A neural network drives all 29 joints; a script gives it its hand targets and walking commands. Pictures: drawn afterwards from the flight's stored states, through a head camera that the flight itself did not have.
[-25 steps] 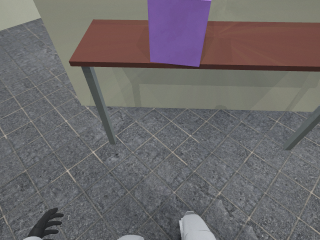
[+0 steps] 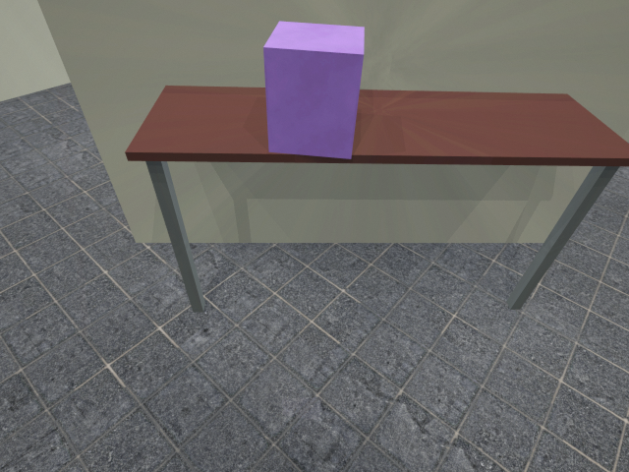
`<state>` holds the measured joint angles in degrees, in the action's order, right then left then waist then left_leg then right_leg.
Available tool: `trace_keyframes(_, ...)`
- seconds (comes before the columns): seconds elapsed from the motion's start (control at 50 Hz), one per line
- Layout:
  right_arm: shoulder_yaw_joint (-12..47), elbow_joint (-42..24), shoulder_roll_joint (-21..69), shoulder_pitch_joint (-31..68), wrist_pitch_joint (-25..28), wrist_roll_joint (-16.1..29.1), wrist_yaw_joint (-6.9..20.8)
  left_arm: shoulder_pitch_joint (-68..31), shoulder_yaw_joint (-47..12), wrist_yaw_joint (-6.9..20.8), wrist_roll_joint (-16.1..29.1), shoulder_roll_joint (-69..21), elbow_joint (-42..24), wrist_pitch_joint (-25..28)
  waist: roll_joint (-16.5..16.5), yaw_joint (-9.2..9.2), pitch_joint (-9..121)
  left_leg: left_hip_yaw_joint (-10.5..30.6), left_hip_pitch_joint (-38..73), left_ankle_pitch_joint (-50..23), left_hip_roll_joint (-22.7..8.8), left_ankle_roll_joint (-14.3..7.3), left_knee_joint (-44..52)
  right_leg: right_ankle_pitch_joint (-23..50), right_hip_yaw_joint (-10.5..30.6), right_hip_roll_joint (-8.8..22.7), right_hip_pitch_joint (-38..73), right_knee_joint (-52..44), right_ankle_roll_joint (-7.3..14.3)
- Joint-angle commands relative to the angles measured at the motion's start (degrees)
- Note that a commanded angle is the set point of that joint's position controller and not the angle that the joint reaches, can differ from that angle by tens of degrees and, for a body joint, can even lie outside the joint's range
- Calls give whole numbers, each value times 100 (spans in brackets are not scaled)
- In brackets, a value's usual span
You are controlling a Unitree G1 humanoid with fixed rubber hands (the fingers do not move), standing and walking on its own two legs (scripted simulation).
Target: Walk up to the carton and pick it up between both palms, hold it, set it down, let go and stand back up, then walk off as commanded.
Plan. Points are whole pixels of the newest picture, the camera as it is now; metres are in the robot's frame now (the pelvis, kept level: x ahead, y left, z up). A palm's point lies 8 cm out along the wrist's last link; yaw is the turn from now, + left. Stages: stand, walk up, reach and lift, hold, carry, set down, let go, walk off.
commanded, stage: walk off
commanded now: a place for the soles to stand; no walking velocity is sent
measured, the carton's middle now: (315, 90) +0.96 +0.01 +0.09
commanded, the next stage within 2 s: stand in 1.40 s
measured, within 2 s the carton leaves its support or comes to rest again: neither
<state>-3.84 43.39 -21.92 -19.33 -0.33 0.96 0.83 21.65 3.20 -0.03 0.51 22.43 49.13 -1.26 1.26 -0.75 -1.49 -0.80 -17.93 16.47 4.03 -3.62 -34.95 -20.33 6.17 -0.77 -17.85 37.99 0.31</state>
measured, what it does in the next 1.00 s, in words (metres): steps on the spot: left foot, then right foot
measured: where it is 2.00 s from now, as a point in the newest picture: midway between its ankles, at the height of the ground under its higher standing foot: outside the picture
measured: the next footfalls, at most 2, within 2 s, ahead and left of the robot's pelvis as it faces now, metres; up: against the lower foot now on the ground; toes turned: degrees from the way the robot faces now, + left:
left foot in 0.26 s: +0.02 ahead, +0.11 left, +0.00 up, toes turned -3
right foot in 0.52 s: +0.09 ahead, -0.13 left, +0.00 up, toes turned +5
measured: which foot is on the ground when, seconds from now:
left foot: down 0.00-0.00, up 0.02-0.24, down 0.26-0.54, up 0.56-0.78, down 0.80-1.00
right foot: down 0.00-0.24, up 0.26-0.50, down 0.52-1.00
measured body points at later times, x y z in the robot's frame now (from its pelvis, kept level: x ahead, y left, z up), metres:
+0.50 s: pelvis -0.02 -0.02 +0.00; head -0.02 -0.02 +0.45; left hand +0.06 +0.30 -0.11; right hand +0.00 -0.35 -0.10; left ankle -0.02 +0.11 -0.72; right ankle +0.03 -0.14 -0.72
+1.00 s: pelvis +0.05 -0.02 +0.00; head +0.07 -0.02 +0.45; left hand +0.14 +0.30 -0.11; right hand +0.13 -0.33 -0.10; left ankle +0.07 +0.12 -0.72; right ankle +0.05 -0.14 -0.72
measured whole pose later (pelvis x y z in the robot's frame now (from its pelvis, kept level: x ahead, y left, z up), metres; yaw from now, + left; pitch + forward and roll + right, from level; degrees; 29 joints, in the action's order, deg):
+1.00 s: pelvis +0.05 -0.02 +0.00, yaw +1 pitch +1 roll +1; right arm -3.8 44.4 -21.7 -18.8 2.9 1.0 -0.1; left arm 12.7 3.2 1.6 0.5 22.3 49.1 0.4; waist 1.5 0.3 -1.1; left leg 2.7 -19.9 16.5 1.6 0.7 -35.3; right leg -20.5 4.2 -0.4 -18.5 38.6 0.2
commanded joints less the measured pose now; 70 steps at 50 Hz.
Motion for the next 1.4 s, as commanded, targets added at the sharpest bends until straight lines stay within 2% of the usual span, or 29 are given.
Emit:
trace_keyframes(0.0, -265, 17, -1291, 287, 136, -263, -109, -349, 695, 41, -372, 1858, -391, 286, 1094, 307, -1142, 650, -1537, 1337, 236, 329, -2066, -4448, 3426, 2032, -798, -3349, 1078)
trace_keyframes(0.02, -235, 92, -1166, 3, 172, -202, -100, -810, 559, -24, -354, 1574, -502, 343, 451, 105, -1074, 906, -1037, 841, -49, 274, -2098, -3180, 2913, 1829, -759, -2962, 1307)
trace_keyframes(0.1, -468, 474, -1555, -934, 208, -119, -10, -1308, 429, 78, -277, 1454, -609, 233, 1362, -293, -65, -92, 331, 824, 42, 379, -1869, -2273, 1291, 892, -1036, -2731, 910)
trace_keyframes(0.18, -481, 466, -1398, -1312, 242, -264, -29, -1192, 475, 137, -339, 1547, -431, 60, 1037, -411, -349, -153, 1506, 729, 62, 265, 416, -2900, 837, 396, -1576, -1407, 604)
trace_keyframes(0.2, -508, 499, -1445, -1718, 253, -305, -95, -1431, 422, 105, -313, 1245, -539, -2, 450, -662, -560, 578, 1432, 1197, -151, 220, 1146, -2294, 560, 40, -2007, -10, 430)
trace_keyframes(0.22, -502, 363, -1743, -1576, 293, -405, -148, -1639, 367, 84, -201, 896, -638, 40, -651, -679, -1000, 2875, 1033, 2838, -1326, -86, 1762, -1093, 202, -793, -2892, 1965, 113)
trace_keyframes(0.24, -451, 61, -1844, -922, 277, -411, -206, -1396, 402, 54, -220, 1005, -746, 14, -160, -248, -1391, 4065, 44, 3840, -2157, -422, 2368, -500, 297, -444, -2991, 2492, -40)
trace_keyframes(0.26, -554, 111, -2237, -518, 311, -341, -227, -1315, 456, 47, -229, 1362, -668, -5, -413, -181, -1578, 4544, -647, 4628, -2514, -554, 3240, -383, 637, -307, -2758, 2587, -103)
trace_keyframes(0.3, -482, -68, -2199, 99, 353, -424, -215, -542, 612, 154, -237, 1673, -338, 70, -748, 244, -1278, 3629, -1328, 4119, -2028, -466, 3091, 78, 219, -102, -1213, 2687, -155)
trace_keyframes(0.4, -458, 16, -1863, -493, 378, -393, -88, -989, 528, 231, -294, 1288, -615, 223, -1005, -61, -517, 2517, 543, 1535, -1543, -690, 1855, -504, -253, 296, -901, 530, -63)
trace_keyframes(0.42, -447, 11, -1835, -536, 392, -387, -68, -1040, 515, 232, -277, 1282, -627, 269, -622, -46, -162, 2471, 624, 1123, -1470, -787, 1697, -557, -385, 262, -578, 127, 2)
trace_keyframes(0.46, -355, -33, -1764, -233, 350, -325, -16, -426, 518, 191, -227, 1160, -430, 374, -537, 364, 96, 1894, -348, 1521, -1261, -743, 1312, -113, -591, 84, 922, -811, 177)
trace_keyframes(0.48, -276, -17, -1478, -181, 304, -381, 14, 21, 563, 114, -236, 1245, -362, 435, -658, 516, 164, 1358, -910, 1128, -902, -510, 361, -211, -320, 216, 1702, -1241, 211)
trace_keyframes(0.5, -194, -160, -1147, -145, 292, -384, 4, 287, 572, 46, -266, 1442, -231, 473, 1, 615, 441, 895, -1432, 827, -498, -220, -648, -526, 418, 417, 2403, -1515, 261)
trace_keyframes(0.52, -108, -217, -890, 23, 330, -299, -12, 188, 634, 21, -328, 1847, -286, 505, 1241, 660, 207, 314, -2467, 1044, 160, 167, -1790, -2100, 2535, 1487, 2335, -2282, 686)
trace_keyframes(0.54, -216, -138, -1265, -178, 322, -250, -45, -141, 665, 13, -360, 2066, -456, 515, 938, 440, -61, 575, -2223, 1256, -177, 136, -2056, -2531, 3332, 2209, 1441, -2683, 1304)
trace_keyframes(0.56, -231, -34, -1350, -414, 375, -222, -57, -424, 576, 47, -321, 1804, -508, 504, 529, 255, -432, 659, -2173, 1239, -279, 170, -2251, -2236, 3193, 2094, 1120, -2523, 1424)
trace_keyframes(0.68, -224, 19, -1250, -376, 496, -267, -83, -628, 372, 71, -271, 1438, -626, 415, 1036, 195, 88, 155, -1198, 1273, -362, 221, -841, 702, 1368, 1233, 1063, -1611, 1118)
trace_keyframes(0.74, -186, 187, -1043, -527, 525, -327, -149, -1075, 306, 73, -165, 1284, -623, 315, 816, -46, 323, -54, 537, -520, -238, 192, 722, 1090, 597, 751, 173, -966, 741)
trace_keyframes(0.76, -217, 231, -1109, -568, 552, -369, -183, -1125, 222, 55, -130, 1056, -590, 277, 382, -99, 639, 506, 1096, -567, -376, 241, 996, 1105, 393, 618, -203, -449, 576)
trace_keyframes(0.8, -256, 81, -1631, -241, 597, -370, -300, -978, 168, 29, -33, 766, -479, 206, -577, 41, 59, 3248, 903, -693, -2069, -184, 1791, -530, 22, -140, -1211, 722, -6)
trace_keyframes(0.82, -263, 78, -1778, 26, 549, -303, -261, -841, 230, -3, -43, 955, -515, 161, -657, 101, -118, 3482, 375, 531, -2298, -693, 1964, -1090, 11, -41, -999, 728, 84)
trace_keyframes(0.9, -175, 31, -1326, 428, 508, -279, -222, -657, 265, 73, -121, 1075, -220, 353, -465, 251, 197, 1322, 347, -1364, -1107, -175, 710, 1515, 50, 362, 429, -1012, 167)
trace_keyframes(0.96, -122, 72, -1139, 247, 513, -186, -224, -1105, 255, 24, -159, 1218, -444, 417, -221, 139, 818, 730, 265, -2146, -686, 11, 102, 2669, 511, 631, 911, -674, 473)
trace_keyframes(1.0, -98, -4, -1022, 476, 461, -213, -253, -1041, 242, -10, -157, 1244, -406, 420, 203, 199, 906, 631, 218, -1748, -637, 76, -305, 2733, 801, 813, 888, -913, 640)
trace_keyframes(1.12, -147, 76, -1286, 690, 463, -193, -254, -1202, 176, -9, -138, 1070, -360, 336, -194, 134, 758, 1109, 617, -2499, -1053, -160, 237, 2311, 187, 420, 432, -424, 318)
trace_keyframes(1.16, -82, 74, -1186, 762, 435, -210, -226, -1115, 156, 0, -113, 1020, -311, 294, -483, 193, 708, 1178, 461, -2127, -1190, -251, 519, 1660, 19, 354, 570, -480, 270)
trace_keyframes(1.24, -116, 196, -1117, 800, 412, -172, -194, -1522, 158, 19, -204, 1158, -353, 365, 131, 23, 719, 746, 458, -1328, -576, 76, 173, 1808, 798, 731, 518, -1132, 541)
trace_keyframes(1.38, -124, 200, -1254, 965, 442, -197, -196, -1469, 106, 46, -175, 996, -290, 286, -206, 143, 428, 1259, 160, -353, -954, -163, 915, 667, 209, 418, 337, -875, 322)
